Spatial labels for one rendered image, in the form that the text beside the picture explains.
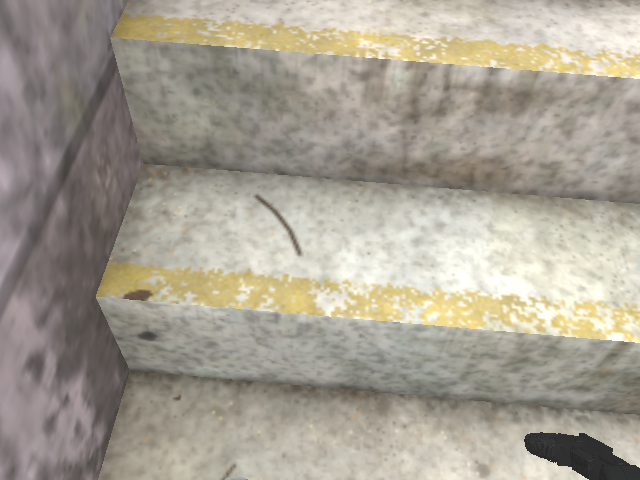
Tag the robot right hand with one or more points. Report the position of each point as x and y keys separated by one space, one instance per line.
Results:
x=587 y=456

